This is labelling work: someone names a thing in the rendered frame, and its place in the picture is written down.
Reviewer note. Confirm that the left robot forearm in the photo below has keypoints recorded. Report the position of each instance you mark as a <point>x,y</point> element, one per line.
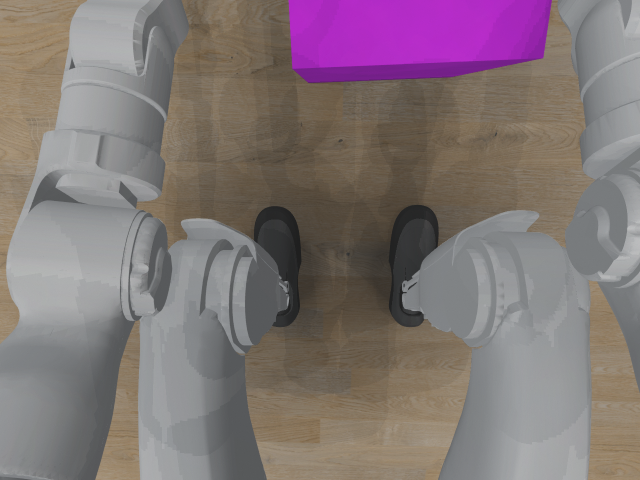
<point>115,93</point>

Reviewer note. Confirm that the right robot forearm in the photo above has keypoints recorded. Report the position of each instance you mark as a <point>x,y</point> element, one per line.
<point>605,54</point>

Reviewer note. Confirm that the left robot upper arm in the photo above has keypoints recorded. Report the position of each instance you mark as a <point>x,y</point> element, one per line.
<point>81,275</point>

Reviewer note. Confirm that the right robot thigh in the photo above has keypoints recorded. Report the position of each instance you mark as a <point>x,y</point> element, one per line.
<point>527,412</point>

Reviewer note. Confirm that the robot thigh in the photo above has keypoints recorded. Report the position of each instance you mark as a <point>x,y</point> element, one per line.
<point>193,416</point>
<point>527,412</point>

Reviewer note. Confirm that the left robot thigh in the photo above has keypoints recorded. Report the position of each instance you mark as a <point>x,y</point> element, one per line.
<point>193,416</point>

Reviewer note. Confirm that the carton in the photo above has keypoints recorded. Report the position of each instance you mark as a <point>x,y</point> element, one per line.
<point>366,40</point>

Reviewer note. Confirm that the right robot upper arm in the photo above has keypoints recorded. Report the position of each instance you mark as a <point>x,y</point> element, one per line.
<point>603,245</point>

